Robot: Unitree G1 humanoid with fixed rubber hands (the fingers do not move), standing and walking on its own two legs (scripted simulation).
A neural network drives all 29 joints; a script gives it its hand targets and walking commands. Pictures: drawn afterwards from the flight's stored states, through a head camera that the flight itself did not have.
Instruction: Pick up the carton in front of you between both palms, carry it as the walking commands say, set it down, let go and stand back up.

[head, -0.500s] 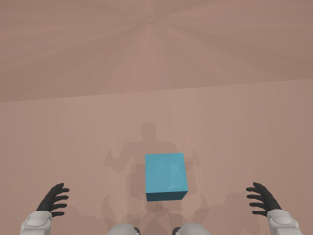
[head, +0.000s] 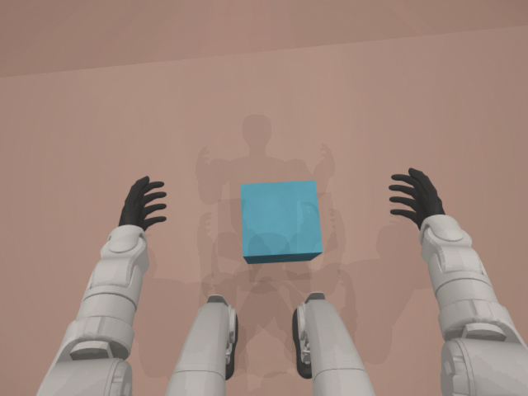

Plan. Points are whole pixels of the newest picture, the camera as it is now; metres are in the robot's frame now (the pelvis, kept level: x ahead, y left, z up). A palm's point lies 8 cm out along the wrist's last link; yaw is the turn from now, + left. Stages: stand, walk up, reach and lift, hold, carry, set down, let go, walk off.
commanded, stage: reach and lift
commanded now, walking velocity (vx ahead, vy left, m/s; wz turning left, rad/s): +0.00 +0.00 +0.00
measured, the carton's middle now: (278, 226) +0.43 -0.04 -0.56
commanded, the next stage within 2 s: none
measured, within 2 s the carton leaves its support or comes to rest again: neither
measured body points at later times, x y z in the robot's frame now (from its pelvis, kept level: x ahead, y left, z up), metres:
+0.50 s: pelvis -0.04 -0.01 -0.08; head +0.26 -0.03 +0.26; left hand +0.45 +0.16 -0.21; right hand +0.47 -0.23 -0.20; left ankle +0.05 +0.14 -0.65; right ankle +0.05 -0.12 -0.65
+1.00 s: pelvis -0.07 +0.01 -0.27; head +0.28 -0.01 +0.02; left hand +0.44 +0.16 -0.44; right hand +0.45 -0.23 -0.43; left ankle +0.04 +0.14 -0.65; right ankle +0.05 -0.12 -0.65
